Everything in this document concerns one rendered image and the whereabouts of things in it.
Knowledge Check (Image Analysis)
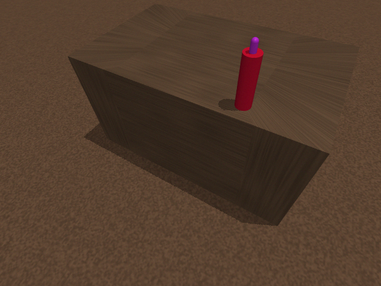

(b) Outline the bottle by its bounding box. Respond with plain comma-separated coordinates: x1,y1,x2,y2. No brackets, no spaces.
235,37,264,111

